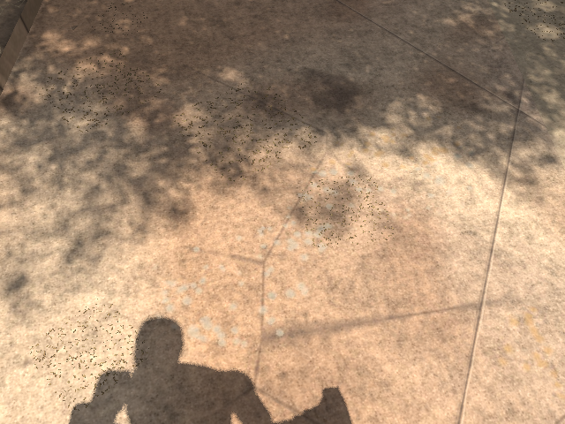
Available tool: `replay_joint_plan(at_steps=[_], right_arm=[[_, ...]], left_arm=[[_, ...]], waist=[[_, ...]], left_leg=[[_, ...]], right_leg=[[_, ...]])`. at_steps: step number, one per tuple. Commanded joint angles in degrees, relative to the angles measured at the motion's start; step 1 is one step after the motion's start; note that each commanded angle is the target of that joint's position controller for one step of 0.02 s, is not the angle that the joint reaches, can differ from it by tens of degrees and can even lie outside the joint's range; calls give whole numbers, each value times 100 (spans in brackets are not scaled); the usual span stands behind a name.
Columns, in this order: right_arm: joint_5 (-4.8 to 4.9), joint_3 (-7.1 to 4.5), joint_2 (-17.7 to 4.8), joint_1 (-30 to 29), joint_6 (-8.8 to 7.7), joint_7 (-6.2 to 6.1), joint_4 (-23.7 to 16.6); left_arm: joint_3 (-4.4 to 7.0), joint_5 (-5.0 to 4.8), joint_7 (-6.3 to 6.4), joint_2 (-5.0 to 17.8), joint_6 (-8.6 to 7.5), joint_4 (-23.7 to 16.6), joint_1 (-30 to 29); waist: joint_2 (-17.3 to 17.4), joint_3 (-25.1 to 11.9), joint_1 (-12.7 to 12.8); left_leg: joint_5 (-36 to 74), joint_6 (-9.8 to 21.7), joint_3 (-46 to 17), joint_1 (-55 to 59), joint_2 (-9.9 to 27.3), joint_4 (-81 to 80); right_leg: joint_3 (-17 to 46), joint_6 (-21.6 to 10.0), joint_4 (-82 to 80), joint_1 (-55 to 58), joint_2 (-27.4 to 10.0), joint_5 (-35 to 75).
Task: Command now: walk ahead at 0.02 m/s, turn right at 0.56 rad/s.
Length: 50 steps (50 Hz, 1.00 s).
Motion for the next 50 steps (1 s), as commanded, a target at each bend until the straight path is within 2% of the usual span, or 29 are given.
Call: replay_joint_plan(at_steps=[1, 3, 5, 6, 7, 8, 9, 10, 11, 13, 16, 18, 19, 21, 22, 24, 26, 29, 30, 31, 32, 33, 34, 37, 42, 46, 48, 49, 50], right_arm=[[41, -326, -1128, -146, -22, -23, -326], [97, -348, -1194, -90, -17, 20, -260], [208, -343, -1225, -159, -12, 56, -193], [273, -321, -1168, -174, -7, 65, -140], [261, -255, -959, 150, -20, 94, 22], [-38, -101, -506, 345, -45, 163, -70], [-49, -136, -626, -40, -39, 106, -252], [75, -226, -948, -274, -7, 51, -237], [148, -265, -985, -232, 35, 23, -163], [88, -295, -949, 43, 127, -54, 83], [121, -251, -764, 252, 111, -34, 208], [123, -174, -617, 109, 98, -17, 214], [116, -141, -579, 67, 88, 5, 218], [167, -135, -681, -98, 51, 52, 189], [203, -154, -788, -167, 14, 67, 163], [248, -156, -840, -200, -100, 110, 170], [254, -125, -722, -48, -233, 170, 291], [193, -133, -644, 769, -390, 229, 740], [190, -170, -805, 1321, -414, 203, 890], [193, -305, -1361, 1656, -420, 188, 996], [161, -329, -1380, 1701, -460, 210, 944], [137, -242, -1110, 1474, -518, 182, 868], [150, -197, -966, 1270, -553, 177, 797], [153, -129, -845, 1168, -530, 189, 753], [156, -150, -1018, 1302, -464, 159, 777], [254, -199, -1167, 1542, -451, 167, 906], [272, -230, -1226, 1483, -414, 161, 928], [268, -246, -1279, 1414, -385, 152, 925], [249, -224, -1226, 1382, -344, 139, 924]], left_arm=[[33, 20, -84, 282, -51, -539, -53], [58, 33, -140, 352, -28, -592, -54], [77, 60, -189, 334, -16, -547, 156], [95, 81, -200, 329, -23, -440, 405], [133, 109, -169, 478, -30, -399, 537], [241, 140, -65, 1062, -36, -496, 593], [194, 287, -82, 1127, -115, -637, 388], [140, 372, -119, 914, -224, -606, 405], [91, 335, -127, 772, -309, -534, 178], [-8, 186, -87, 505, -365, -512, -261], [-123, 217, -29, 238, -399, -409, -341], [-120, 204, -13, 253, -397, -322, -328], [-116, 191, -6, 261, -389, -245, -208], [-46, 157, -18, 506, -363, -103, -4], [0, 133, -23, 657, -354, -52, 67], [19, 87, -19, 700, -375, 18, 173], [16, 29, -13, 670, -406, 58, 142], [-41, -4, -39, 435, -435, 13, -189], [-140, 55, -74, 99, -488, -94, -454], [-210, 95, -106, -253, -599, -310, -608], [-108, 50, -107, 199, -693, -410, -845], [-17, -52, -142, 412, -757, -358, -700], [-10, -91, -183, 385, -781, -243, -505], [-15, 29, -260, 257, -828, -247, -656], [-188, 36, -355, -162, -839, -403, -1182], [-172, -12, -405, 23, -833, -543, -1403], [-107, -9, -411, 212, -845, -520, -1184], [-37, 6, -389, 340, -841, -434, -816], [88, 8, -345, 530, -823, -183, -2]], waist=[[1234, -974, -72], [1268, -938, -96], [1200, -882, 71], [1115, -872, 205], [708, -857, 203], [-994, -1026, -55], [-1386, -957, 158], [-868, -962, 354], [-744, -758, 201], [-667, -627, 12], [-612, -763, -98], [-590, -739, 0], [-562, -810, 87], [-706, -553, 286], [-786, -343, 346], [-663, -111, 368], [-485, -78, 247], [-245, -318, -234], [144, -475, -467], [1406, -511, -450], [1510, -74, -644], [1072, 175, -481], [998, 220, -346], [797, 264, -312], [824, 262, -461], [875, 414, -417], [896, 283, -188], [922, 15, 60], [849, -498, 483]], left_leg=[[2218, 1264, -718, 907, 1422, -554], [2016, 1230, -684, 866, 1490, -479], [1762, 1072, -632, 755, 1468, -219], [1475, 870, -505, 537, 1346, 51], [802, 455, -214, 47, 1101, 516], [-1414, -192, 424, -1135, 470, 2012], [-2880, -421, 2, -1817, -18, 3065], [-2743, -400, -388, -1724, 101, 3652], [-2345, -352, -488, -1727, 141, 3802], [-1660, -425, -555, -1607, 184, 3731], [-1122, -530, -525, -1138, 133, 3352], [-1062, -539, -519, -890, 171, 2531], [-1049, -525, -476, -703, 180, 2148], [-1194, -451, -269, -621, 51, 1690], [-1342, -382, -208, -748, 1, 1600], [-1488, -186, -229, -872, 15, 1304], [-1262, 30, -191, -548, -3, 811], [-337, 373, -121, 1217, -85, -240], [-585, 576, -801, 2024, 446, -418], [-1581, 1067, -2250, 2511, 1305, -888], [-2005, 1611, -3446, 2402, 2053, -1450], [-2237, 1614, -3355, 2347, 2011, -1498], [-2187, 1441, -2988, 2419, 1751, -1535], [-724, 1149, -2001, 2251, 1366, -1728], [637, 985, -758, 1242, 833, -1842], [775, 945, -766, 1409, 1182, -1813], [1638, 844, -733, 1723, 1334, -1485], [2679, 761, -597, 1799, 1285, -988], [3562, 623, -355, 1627, 1068, -10]], right_leg=[[-236, -78, -748, 335, -125, 221], [-366, -212, -1247, 652, -71, 265], [-491, -446, -2165, 1144, 42, 709], [-573, -622, -2893, 1649, 168, 1253], [-244, -813, -3463, 2321, 58, 2001], [1584, -1291, -3573, 3217, -1413, 3954], [2320, -2401, -3622, 2630, -2291, 4571], [2080, -2515, -3780, 2279, -2040, 3878], [1643, -2210, -3802, 2149, -1656, 3379], [1176, -1824, -3802, 2024, -1280, 3136], [835, -1808, -3768, 2027, -1064, 3500], [820, -1786, -3734, 2137, -1026, 3282], [902, -1817, -3859, 2160, -1031, 2494], [1310, -1908, -4280, 2044, -1085, 392], [1599, -1957, -4450, 2023, -1193, -236], [1979, -1986, -4598, 2088, -1364, -773], [2001, -1949, -4585, 2007, -1361, -770], [1402, -1630, -4063, 1079, -863, -392], [966, -1351, -3198, 361, -527, -195], [-215, -921, -1728, -693, 355, -210], [-191, -802, -720, -1562, 282, -985], [143, -818, -58, -1942, -40, -732], [166, -837, 154, -2133, -179, -315], [10, -711, -101, -2095, -440, 774], [-455, -458, -1775, -714, -211, 2128], [-355, -655, -2438, -329, -159, 2312], [-360, -842, -2572, -11, -96, 2077], [-470, -963, -2614, 519, 42, 1961], [-609, -1122, -2643, 1584, 218, 1920]])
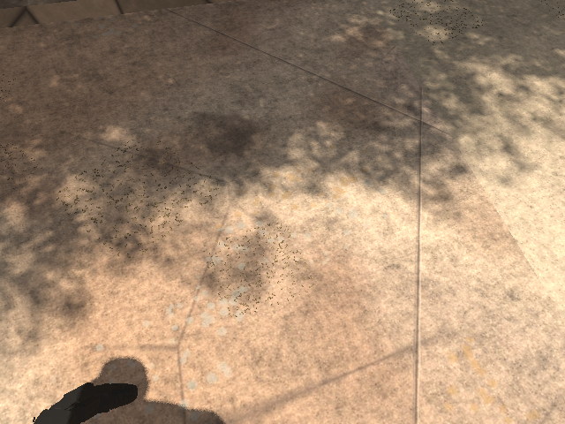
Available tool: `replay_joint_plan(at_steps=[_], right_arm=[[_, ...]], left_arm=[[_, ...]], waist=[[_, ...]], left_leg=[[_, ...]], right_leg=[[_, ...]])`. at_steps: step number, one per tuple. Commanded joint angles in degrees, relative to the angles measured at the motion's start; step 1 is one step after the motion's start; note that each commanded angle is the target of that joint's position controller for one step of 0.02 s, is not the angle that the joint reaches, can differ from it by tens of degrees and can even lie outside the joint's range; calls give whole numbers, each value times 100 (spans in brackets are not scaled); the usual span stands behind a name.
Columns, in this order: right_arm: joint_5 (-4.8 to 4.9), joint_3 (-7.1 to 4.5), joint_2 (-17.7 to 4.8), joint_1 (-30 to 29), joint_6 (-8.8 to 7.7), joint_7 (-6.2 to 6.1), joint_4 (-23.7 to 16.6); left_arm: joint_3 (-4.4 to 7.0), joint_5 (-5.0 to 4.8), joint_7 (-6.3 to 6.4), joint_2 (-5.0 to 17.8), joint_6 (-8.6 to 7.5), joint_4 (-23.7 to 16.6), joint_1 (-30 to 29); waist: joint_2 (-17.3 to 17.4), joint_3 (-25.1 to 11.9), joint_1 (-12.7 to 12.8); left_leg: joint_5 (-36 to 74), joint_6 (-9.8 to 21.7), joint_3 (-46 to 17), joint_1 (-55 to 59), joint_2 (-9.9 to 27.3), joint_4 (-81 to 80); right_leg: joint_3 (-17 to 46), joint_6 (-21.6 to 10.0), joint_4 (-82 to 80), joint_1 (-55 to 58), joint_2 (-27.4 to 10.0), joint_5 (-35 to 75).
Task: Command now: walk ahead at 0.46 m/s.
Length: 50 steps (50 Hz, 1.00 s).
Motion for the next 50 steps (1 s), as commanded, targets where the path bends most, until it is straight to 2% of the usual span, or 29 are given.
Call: replay_joint_plan(at_steps=[1, 2, 3, 4, 5, 6, 7, 10, 12, 15, 17, 22, 24, 25, 26, 27, 28, 29, 30, 31, 34, 38, 42, 45, 46, 47, 48, 49, 50], right_arm=[[-66, -158, -927, -320, 3, -63, -367], [-122, 45, -227, 277, -58, -35, -563], [-23, 71, -258, 229, -205, -13, -493], [150, -87, -790, -281, -296, 39, -648], [174, -87, -848, -713, -345, 51, -765], [72, -91, -772, -883, -345, 18, -778], [-9, -127, -730, -795, -280, -8, -715], [-91, -102, -469, -416, -58, -46, -571], [-162, -83, -411, -699, 1, -78, -697], [-135, 10, -235, -1149, 4, -13, -768], [-100, 25, -251, -1518, 2, 48, -885], [-117, -95, -581, -1912, 53, 198, -1291], [-122, -154, -629, -1634, 55, 268, -1326], [-131, -257, -822, -1225, 35, 255, -1262], [-168, -419, -1366, -782, 45, 170, -1263], [-247, -469, -1719, -745, 90, 120, -1342], [-211, -323, -1153, -697, 96, 114, -1437], [-183, -285, -1004, -1098, 86, 101, -1552], [-113, -274, -918, -1371, 114, 72, -1605], [-66, -252, -856, -1564, 168, 35, -1663], [-173, -298, -948, -1662, 275, -48, -1757], [-117, -382, -1110, -1612, 339, -147, -1828], [-117, -383, -1081, -1672, 432, -161, -1894], [-63, -337, -982, -1797, 519, -190, -1942], [-55, -291, -845, -1609, 541, -202, -1900], [-120, -196, -520, -1338, 546, -187, -1876], [-107, -256, -656, -1552, 471, -180, -2124], [-176, -360, -1047, -1436, 416, -173, -1989], [-119, -426, -1142, -1277, 430, -159, -1818]], left_arm=[[482, -12, 125, 1141, -18, 207, 1878], [604, 149, 173, 1774, 17, 337, 2543], [486, 87, 133, 1468, 1, 366, 2561], [361, 60, 120, 1136, -35, 327, 2036], [305, 62, 124, 951, -48, 266, 1645], [257, 118, 111, 817, -67, 230, 1244], [208, 193, 99, 644, -108, 192, 974], [204, 205, 101, 627, -214, 336, 850], [217, 204, 163, 717, -219, 459, 848], [194, 245, 269, 718, -140, 561, 841], [201, 266, 316, 814, -92, 682, 1013], [297, 106, 450, 1029, 211, 823, 1080], [318, 19, 534, 1023, 350, 762, 952], [306, 31, 567, 952, 395, 751, 1067], [256, 191, 581, 837, 377, 592, 1191], [109, 320, 512, 403, 334, 428, 1451], [140, 252, 428, 650, 307, 489, 1264], [187, 71, 404, 766, 324, 416, 1006], [198, 70, 441, 745, 360, 435, 893], [237, 131, 495, 819, 406, 405, 754], [217, 124, 531, 651, 455, 391, 825], [195, 118, 539, 598, 433, 389, 768], [226, 78, 476, 664, 363, 338, 711], [261, 72, 388, 676, 258, 465, 1148], [308, 122, 375, 821, 246, 491, 1272], [377, 253, 394, 1215, 266, 414, 1281], [417, 437, 388, 1471, 302, 370, 1057], [345, 439, 406, 1187, 262, 181, 772], [294, 334, 431, 979, 245, 125, 504]], waist=[[573, -1053, 1414], [-972, -2027, 1231], [-1591, -2528, 1216], [-1171, -1476, 1158], [-760, -853, 1021], [-348, -426, 809], [-403, -286, 581], [-352, -359, 259], [-302, -275, 232], [-305, -309, 398], [-246, -353, 588], [-294, -245, 675], [-277, -329, 487], [-50, -580, 318], [848, -1106, 264], [1886, -1574, 532], [1113, -2110, 280], [811, -1592, 350], [348, -1252, 443], [254, -976, 489], [761, -881, 638], [813, -1073, 529], [998, -954, 468], [1027, -967, 681], [840, -955, 680], [-276, -940, 499], [-1665, -471, 408], [-1210, -437, 444], [-819, -403, 319]], left_leg=[[4491, 647, -24, -1659, 791, 2429], [1970, 257, 132, -3718, -47, 4838], [-881, 257, -723, -4391, -501, 5894], [-640, 367, -835, -5011, -122, 6329], [-173, 490, -632, -5064, 183, 6208], [281, 476, -530, -4813, 398, 5842], [555, 452, -562, -4396, 570, 5541], [670, 212, -436, -3695, 539, 5140], [1078, 55, -369, -3826, 497, 4533], [2228, 47, -266, -3561, 409, 3152], [2699, 76, -248, -3433, 294, 2637], [1687, 299, -175, -3893, 140, 2193], [1520, 478, 27, -3544, -50, 1771], [2306, 658, -24, -2829, -180, 1285], [4724, 1082, -1227, -1699, 572, 1205], [5909, 2347, -3274, -197, 1837, 1126], [4884, 2390, -3444, -183, 1785, 924], [4313, 2161, -2890, -629, 1558, 831], [3587, 1878, -2522, -1089, 1301, 714], [3005, 1722, -2335, -1560, 1149, 574], [2544, 1588, -2051, -2225, 719, 396], [2047, 1538, -2185, -2326, 631, 438], [1377, 1398, -2602, -2383, 557, 446], [1501, 1146, -2594, -2440, 406, 811], [1215, 903, -2391, -2705, 174, 1107], [15, 561, -1692, -3338, -422, 2280], [-1178, 297, -908, -4165, -1127, 3352], [-1112, 146, -1240, -4051, -864, 4438], [-753, 85, -1256, -4075, -874, 4864]], right_leg=[[58, -446, 176, 3212, 16, -191], [2638, -1258, -176, 5276, -1560, -1495], [4669, -1568, -1451, 5270, -2069, -2587], [4034, -1286, -1622, 4521, -1924, -2944], [3235, -1117, -1663, 3714, -1721, -2536], [2571, -1024, -1757, 2868, -1495, -1497], [1999, -944, -1821, 2320, -1261, -378], [1050, -1108, -1902, 1664, -1098, 2174], [656, -1139, -1920, 1581, -1022, 2876], [-5, -934, -1927, 1662, -774, 2718], [-84, -907, -1931, 1904, -883, 2538], [-2, -838, -1210, 2857, -1302, 2457], [-85, -640, -427, 2910, -1241, 2702], [-269, -376, 378, 2742, -944, 2686], [-577, 40, 1851, 1934, -387, 1383], [-376, 456, 3649, -81, 749, -3244], [698, 396, 4233, -281, 550, -3554], [733, 369, 4382, -548, 369, -3188], [707, 392, 4114, -613, 181, -2807], [703, 435, 3710, -543, 60, -2509], [556, 577, 2627, 111, 211, -2100], [625, 716, 1704, 521, 306, -1679], [675, 656, 1000, 790, 370, -1577], [476, 448, -293, 1496, 333, -920], [643, 288, -785, 1952, 8, -614], [1840, -148, -1272, 2383, -1200, -523], [3179, -1091, -1618, 1808, -1992, 20], [3142, -1361, -1584, 1626, -2042, 195], [2526, -1138, -1398, 1674, -1721, 361]])
Over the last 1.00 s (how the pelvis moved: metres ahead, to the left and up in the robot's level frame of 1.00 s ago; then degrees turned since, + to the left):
0.19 -0.09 -0.02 -7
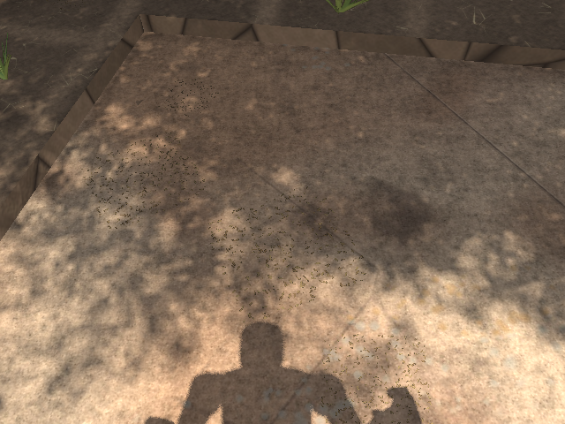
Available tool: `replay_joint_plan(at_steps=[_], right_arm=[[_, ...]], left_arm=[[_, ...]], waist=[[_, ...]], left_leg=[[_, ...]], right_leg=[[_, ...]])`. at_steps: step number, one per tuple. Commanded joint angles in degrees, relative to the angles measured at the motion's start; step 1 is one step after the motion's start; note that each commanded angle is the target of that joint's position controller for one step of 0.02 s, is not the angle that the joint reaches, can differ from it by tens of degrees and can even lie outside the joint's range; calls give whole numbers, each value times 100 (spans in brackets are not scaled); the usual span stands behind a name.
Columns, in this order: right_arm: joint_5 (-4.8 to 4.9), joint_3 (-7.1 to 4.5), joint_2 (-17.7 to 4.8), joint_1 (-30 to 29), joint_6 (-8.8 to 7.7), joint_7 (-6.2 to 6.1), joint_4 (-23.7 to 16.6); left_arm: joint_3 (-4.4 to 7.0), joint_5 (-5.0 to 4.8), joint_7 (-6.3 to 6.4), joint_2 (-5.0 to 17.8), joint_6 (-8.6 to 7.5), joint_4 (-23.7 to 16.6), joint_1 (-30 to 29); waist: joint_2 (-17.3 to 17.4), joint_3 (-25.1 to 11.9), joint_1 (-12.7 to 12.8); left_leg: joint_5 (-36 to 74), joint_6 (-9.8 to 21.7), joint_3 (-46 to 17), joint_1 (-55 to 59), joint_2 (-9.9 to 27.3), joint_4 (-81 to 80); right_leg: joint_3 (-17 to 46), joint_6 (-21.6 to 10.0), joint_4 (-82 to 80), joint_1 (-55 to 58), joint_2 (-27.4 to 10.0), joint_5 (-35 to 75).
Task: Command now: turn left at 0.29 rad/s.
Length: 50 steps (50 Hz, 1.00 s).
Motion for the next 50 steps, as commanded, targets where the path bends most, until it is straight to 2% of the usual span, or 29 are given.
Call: replay_joint_plan(at_steps=[1, 2, 5, 8, 10, 12, 13, 14, 15, 16, 17, 20, 28, 30, 32, 33, 34, 35, 37, 38, 39, 40, 41, 42, 43, 44, 45, 47, 50], right_arm=[[-9, -284, -793, 498, -55, -37, -122], [-35, -243, -647, 517, -18, -60, -80], [29, -90, -277, 257, -11, -45, -140], [14, 55, -57, -105, -39, -1, -229], [71, 15, -215, -28, -45, 8, -148], [34, -4, -281, 251, -50, 12, 45], [-13, -28, -480, 271, -44, -20, 31], [-70, -88, -842, 380, -20, -70, 11], [-94, -62, -716, 213, -13, -13, 106], [-94, -5, -399, 86, -47, 66, 34], [-139, 34, -274, 114, -83, 90, 107], [-115, 58, -302, 145, -195, 101, 215], [-95, 120, -244, 180, -288, 81, 489], [-52, 78, -356, 353, -259, 55, 627], [1, -4, -634, 606, -239, 41, 691], [24, -34, -743, 707, -271, 37, 727], [44, -43, -752, 742, -327, 26, 758], [46, -36, -700, 687, -387, 23, 762], [129, -22, -614, 370, -427, 43, 687], [175, -18, -607, 54, -409, 57, 616], [142, 6, -505, -34, -399, 64, 591], [77, 90, -200, -103, -424, 78, 537], [37, 186, 167, -121, -493, 78, 320], [202, 85, -170, -165, -584, 46, 242], [299, 38, -343, -48, -656, 71, 316], [272, 32, -352, 48, -706, 114, 420], [191, 12, -345, 21, -746, 133, 464], [93, -11, -283, -150, -760, 208, 457], [74, 42, -39, -442, -715, 281, 370]], left_arm=[[152, -78, 45, 775, -113, -558, -600], [116, -164, 52, 691, -117, -529, -574], [31, -152, 76, 514, -73, -385, -316], [65, -149, 87, 703, 0, -290, -163], [96, -184, 66, 858, 47, -221, -18], [62, -285, 32, 782, 28, -128, 67], [24, -249, 4, 699, -46, -81, 218], [-31, -81, -68, 559, -155, -135, 278], [-67, -81, -100, 361, -208, -76, 355], [-51, -58, -91, 539, -200, -46, -7], [-32, -83, -80, 556, -176, -38, -186], [-31, -120, -4, 509, -45, 48, -148], [-4, -136, 64, 490, 28, 446, -82], [-3, -177, 79, 441, 40, 571, -6], [0, -232, 70, 393, -36, 469, -218], [-5, -276, 43, 367, -118, 372, -345], [9, -325, 6, 399, -210, 317, -405], [30, -366, -40, 436, -294, 316, -363], [26, -397, -146, 398, -433, 419, -93], [45, -377, -180, 376, -478, 646, 344], [94, -319, -191, 401, -481, 926, 840], [146, -264, -189, 546, -478, 1111, 1378], [273, -268, -172, 1184, -488, 1157, 1906], [230, -169, -227, 1203, -546, 1099, 1828], [131, -183, -211, 890, -600, 940, 1362], [81, -210, -197, 710, -619, 829, 1103], [53, -227, -202, 678, -618, 772, 987], [-41, -197, -197, 447, -574, 792, 1121], [-62, -181, -122, 511, -498, 861, 1422]], waist=[[-897, -284, -296], [-890, -260, -242], [-1028, -319, -106], [-1324, -401, 134], [-1354, -397, 172], [-1146, -288, -5], [-893, -405, 44], [-134, -698, 198], [521, -780, 332], [263, -589, 85], [165, -479, 23], [256, -155, 67], [-23, 1, 80], [94, -47, 16], [592, 333, -170], [856, 550, -225], [923, 726, -226], [941, 773, -172], [768, 645, 58], [627, 469, 325], [451, 259, 513], [-115, 57, 664], [-1697, -141, 697], [-1719, 103, 664], [-1124, 516, 425], [-932, 608, 314], [-785, 585, 268], [-772, 439, 288], [-715, 353, 349]], left_leg=[[-385, -237, -80, -478, 141, 1887], [-170, -334, -102, -578, 158, 2053], [78, -520, 221, -255, 336, 1279], [-25, -579, 736, 572, 674, -299], [303, -531, 913, 1023, 630, -1183], [1645, -296, 917, 1775, 634, -2704], [2312, -122, 534, 2357, 928, -2746], [3826, 117, 68, 2905, 1483, -2202], [3321, 446, 115, 2440, 1504, -2003], [2576, 448, 150, 2145, 1324, -2101], [2188, 352, 196, 1989, 1234, -2163], [2046, 210, 254, 1598, 1130, -2200], [1676, 180, 283, 1399, 1049, -2256], [37, 318, 214, 1436, 1000, -2443], [-1983, 767, -716, 1355, 1553, -3077], [-2388, 1049, -1373, 1306, 1987, -3410], [-2323, 1246, -1794, 1220, 2270, -3583], [-2004, 1316, -1893, 1348, 2394, -3594], [-1295, 1151, -1409, 1382, 2241, -3422], [-859, 958, -875, 956, 1920, -3225], [-482, 778, -409, 580, 1565, -2780], [-44, 524, 156, 116, 1156, -1728], [-242, 73, 1009, -886, 448, 143], [-983, 78, 601, -1584, 438, 1272], [-518, 203, 329, -1961, 831, 1786], [71, 296, 418, -2060, 1032, 1855], [541, 331, 518, -2093, 1178, 1725], [1199, 276, 678, -1822, 1327, 1353], [1712, 48, 978, -1747, 1276, 744]], right_leg=[[1582, -1101, -1208, 528, -1590, 1412], [1423, -1061, -1130, 688, -1511, 1638], [872, -1080, -1024, 961, -1227, 2165], [744, -1066, -917, 1036, -1176, 2284], [878, -1100, -802, 1049, -1244, 2435], [840, -871, -694, 826, -1132, 2371], [817, -579, -678, 515, -1070, 2051], [442, -284, -359, 176, -750, 1499], [7, 7, -557, 410, -374, 527], [-72, 197, -467, 552, -301, 476], [-102, 233, -422, 566, -283, 548], [-78, 174, -381, 621, -307, 739], [-66, 231, -446, 763, -313, 699], [-383, 203, -148, 580, -43, -429], [-668, 135, 670, -282, 164, -1270], [-590, 43, 1101, -620, 85, -1276], [-374, -87, 1403, -833, -102, -1297], [-238, -214, 1549, -1034, -250, -1456], [-272, -428, 775, -580, -350, -1401], [-494, -459, 11, 429, -205, -599], [-599, -352, -292, 1350, 1, 58], [92, -382, -597, 2048, -400, -170], [2334, -976, -1592, 2673, -1669, -1269], [3823, -1603, -2136, 2429, -2349, -2030], [3470, -1558, -2137, 2256, -2276, -2304], [2875, -1340, -2133, 2215, -2004, -2083], [2407, -1156, -2166, 2237, -1828, -1542], [1568, -929, -2208, 2214, -1483, -237], [853, -968, -2226, 2187, -1284, 1281]])
Over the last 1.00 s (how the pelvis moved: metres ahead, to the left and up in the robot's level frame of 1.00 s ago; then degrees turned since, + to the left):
0.29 -0.05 0.01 20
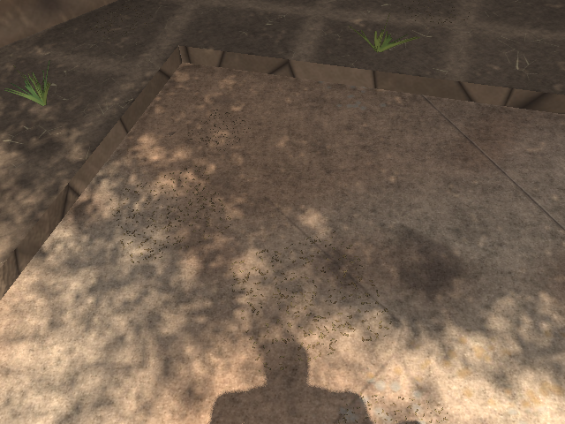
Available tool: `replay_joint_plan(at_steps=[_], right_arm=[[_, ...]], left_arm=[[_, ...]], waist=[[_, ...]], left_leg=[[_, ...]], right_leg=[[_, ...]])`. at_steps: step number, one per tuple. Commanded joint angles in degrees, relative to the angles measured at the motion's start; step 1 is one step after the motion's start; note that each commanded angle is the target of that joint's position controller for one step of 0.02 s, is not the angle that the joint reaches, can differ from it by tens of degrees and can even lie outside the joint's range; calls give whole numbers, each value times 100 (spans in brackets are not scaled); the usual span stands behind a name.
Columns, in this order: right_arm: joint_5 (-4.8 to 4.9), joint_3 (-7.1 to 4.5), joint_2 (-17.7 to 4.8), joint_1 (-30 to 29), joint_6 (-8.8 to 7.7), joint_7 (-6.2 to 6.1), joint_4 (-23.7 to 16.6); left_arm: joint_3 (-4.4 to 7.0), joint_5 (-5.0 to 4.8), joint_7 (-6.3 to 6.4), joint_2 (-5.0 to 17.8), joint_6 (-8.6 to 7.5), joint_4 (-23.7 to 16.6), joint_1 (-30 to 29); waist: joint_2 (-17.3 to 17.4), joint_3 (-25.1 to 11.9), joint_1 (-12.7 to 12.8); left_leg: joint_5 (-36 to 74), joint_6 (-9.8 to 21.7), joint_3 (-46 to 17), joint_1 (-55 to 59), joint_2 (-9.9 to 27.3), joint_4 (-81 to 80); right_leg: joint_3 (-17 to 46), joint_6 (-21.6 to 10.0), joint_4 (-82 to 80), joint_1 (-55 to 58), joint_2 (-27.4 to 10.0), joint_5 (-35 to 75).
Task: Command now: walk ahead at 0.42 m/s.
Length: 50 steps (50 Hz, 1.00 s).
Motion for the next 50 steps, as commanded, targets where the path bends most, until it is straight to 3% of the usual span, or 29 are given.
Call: replay_joint_plan(at_steps=[1, 3, 6, 10, 12, 13, 14, 15, 16, 17, 18, 19, 21, 22, 24, 26, 30, 34, 37, 38, 39, 40, 41, 42, 43, 44, 45, 47, 50], right_arm=[[-24, 3, -106, -856, -85, 65, -574], [-3, 67, -1, -1264, -97, 99, -707], [39, 107, -15, -1752, -120, 175, -859], [55, 87, -198, -1975, -175, 280, -999], [31, -24, -458, -1473, -178, 265, -890], [36, -142, -663, -669, -161, 220, -660], [33, -254, -881, 375, -126, 145, -361], [-137, -371, -1407, 1223, -99, 99, -181], [-79, -280, -1120, 1337, -80, 138, -53], [-27, -156, -762, 859, -90, 148, -66], [-41, -101, -588, 386, -105, 137, -129], [-89, -59, -468, 21, -149, 162, -137], [-175, -13, -279, -282, -224, 195, -115], [-150, -16, -281, -271, -251, 206, -64], [-122, -33, -401, -149, -298, 186, 70], [-133, -65, -554, 59, -294, 109, 184], [-71, -78, -721, 457, -225, -1, 347], [-56, -56, -750, 931, -80, -54, 626], [-59, -80, -845, 779, 52, -92, 663], [-49, -78, -855, 611, 87, -106, 632], [-97, -28, -729, 751, 93, -110, 611], [-254, 128, -298, 1347, 39, -83, 573], [-158, 259, 78, 2072, 18, -38, 844], [-18, 103, -546, 1827, 44, -20, 901], [78, 49, -678, 1249, 102, -49, 738], [31, 47, -600, 884, 187, -118, 677], [-36, 29, -521, 766, 297, -184, 670], [-96, 78, -254, 960, 451, -259, 749], [-143, 112, -176, 874, 498, -310, 785]], left_arm=[[118, 17, 94, 872, 10, -222, 137], [118, 20, 144, 949, 41, -241, 175], [126, -22, 171, 993, 54, -173, 424], [193, -88, 177, 1054, 110, -128, 469], [260, -59, 184, 1209, 159, -186, 342], [270, -27, 187, 1224, 214, -219, 249], [235, 18, 198, 1150, 245, -292, 203], [57, 86, 152, 527, 183, -456, 746], [-41, -28, 104, 250, 39, -336, 944], [148, -206, 68, 906, -91, -549, 289], [189, -308, 71, 1056, -157, -738, -263], [191, -255, 106, 957, -167, -781, -476], [221, -121, 142, 756, -35, -717, -268], [207, -103, 147, 625, 31, -704, -181], [207, -69, 165, 583, 123, -824, -380], [217, -12, 174, 639, 130, -1044, -900], [140, -3, 88, 490, 27, -1310, -1796], [99, 1, -40, 492, -46, -1544, -2376], [197, 35, -107, 795, -67, -1521, -2049], [266, 73, -94, 928, -78, -1355, -1521], [365, 125, -57, 1244, -98, -1200, -974], [406, 267, -20, 1625, -65, -1152, -498], [320, 194, -39, 1352, 25, -1075, -330], [248, 57, -79, 1055, 100, -1101, -373], [219, 0, -68, 995, 136, -1167, -911], [156, 37, -45, 833, 148, -1236, -1382], [106, 83, -28, 689, 151, -1263, -1734], [122, 208, -26, 708, 157, -1212, -2029], [136, 191, 24, 741, 166, -1089, -2003]], waist=[[-616, 482, 74], [-630, 584, 161], [-667, 792, 269], [-691, 810, 68], [-864, 294, -311], [-901, -244, -754], [-840, -897, -1226], [340, -1946, -1112], [1235, -2645, -1000], [834, -1567, -1008], [510, -764, -857], [52, -283, -631], [210, -123, -254], [215, -96, -180], [188, 111, -130], [110, 296, -235], [20, 390, -546], [59, 341, -736], [279, -40, -428], [255, -309, -118], [-42, -777, 64], [-984, -1700, -90], [-1817, -2573, -186], [-1133, -2493, -34], [-840, -1620, -123], [-495, -1071, -236], [-469, -744, -413], [-836, -598, -646], [-904, -768, -613]], left_leg=[[631, -179, 50, -1329, 170, -749], [1122, -245, 175, -958, 69, -1515], [1573, -221, 288, -556, -72, -2228], [1320, 85, 177, -436, -135, -2704], [964, 298, 334, 399, -406, -2685], [921, 471, 470, 1419, -586, -2710], [977, 686, 209, 3020, -341, -2591], [237, 1439, -2050, 5447, 1201, -2542], [-968, 1940, -4376, 5913, 1986, -3748], [-1443, 1590, -3902, 5050, 1728, -4078], [-1111, 1384, -2997, 4081, 1520, -4229], [-388, 1279, -2321, 3154, 1289, -4434], [297, 1173, -1554, 2237, 919, -4732], [414, 1224, -1394, 2017, 874, -4862], [624, 1308, -1085, 1719, 850, -5079], [760, 1330, -907, 1772, 822, -5195], [1065, 1069, -356, 1908, 558, -5174], [2298, 907, -184, 2530, 646, -4550], [2991, 649, -332, 3091, 823, -3781], [3441, 511, -257, 3102, 664, -3178], [3140, 269, -59, 2834, 285, -2225], [855, -58, 114, 1335, -216, -497], [-2829, -298, -260, 395, -746, 953], [-2911, -290, -778, 263, -545, 1394], [-2593, -302, -544, -131, -317, 1396], [-2186, -358, -415, -125, -92, 1107], [-1857, -396, -420, 215, 102, 693], [-1410, -457, -244, 1085, 102, -84], [-943, -451, -137, 1636, 53, -1180]], right_leg=[[1079, -696, -928, 534, -1285, 1565], [787, -657, -1046, 195, -1174, 1629], [636, -694, -1187, 21, -1251, 1510], [555, -609, -821, 680, -1585, 2384], [454, -487, -54, 959, -1618, 4370], [296, -382, 882, 865, -1468, 5287], [204, -215, 2147, 41, -1252, 4967], [39, 72, 4397, -2115, -525, 2409], [639, 184, 5793, -3154, 234, -1627], [934, 66, 6239, -3768, -147, -1505], [722, -17, 6120, -3856, -436, -1020], [601, 1, 5725, -3650, -695, -558], [637, 52, 5232, -2973, -979, -143], [606, 97, 5074, -2849, -1019, -115], [529, 220, 4675, -3023, -1096, 94], [503, 352, 4010, -3455, -1143, 700], [223, 393, 2303, -3254, -884, 2047], [119, 315, 1447, -2928, -540, 2348], [213, 71, 1167, -2410, -366, 1848], [110, -46, 948, -1755, -234, 1982], [199, -212, 889, -740, -458, 3485], [1461, -870, 1534, 1310, -1718, 5740], [2788, -1683, 1387, 2213, -2620, 6191], [2697, -1558, 1091, 1736, -2334, 4962], [2192, -1326, 799, 952, -2119, 4011], [1866, -1157, 515, 141, -1883, 3314], [1567, -1031, 249, -646, -1712, 2819], [1110, -936, -95, -1594, -1401, 2339], [870, -987, -180, -1716, -1309, 1917]])
Over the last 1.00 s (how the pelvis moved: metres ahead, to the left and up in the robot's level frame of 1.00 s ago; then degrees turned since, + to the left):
0.10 -0.02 0.01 2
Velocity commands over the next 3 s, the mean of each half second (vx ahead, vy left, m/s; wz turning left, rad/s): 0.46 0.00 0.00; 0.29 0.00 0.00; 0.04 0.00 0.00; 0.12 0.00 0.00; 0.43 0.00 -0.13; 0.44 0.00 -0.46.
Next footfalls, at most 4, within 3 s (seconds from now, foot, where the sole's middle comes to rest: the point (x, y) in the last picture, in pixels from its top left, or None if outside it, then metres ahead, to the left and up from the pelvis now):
0.28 left None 0.34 0.14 -0.79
0.78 right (366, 379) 0.63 -0.09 -0.79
1.12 left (265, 391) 0.59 0.15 -0.79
2.42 left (279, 252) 1.02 0.15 -0.79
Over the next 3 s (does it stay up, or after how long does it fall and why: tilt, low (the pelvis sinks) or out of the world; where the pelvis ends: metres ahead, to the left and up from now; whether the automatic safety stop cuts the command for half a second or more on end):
stays up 1.12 -0.02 -0.03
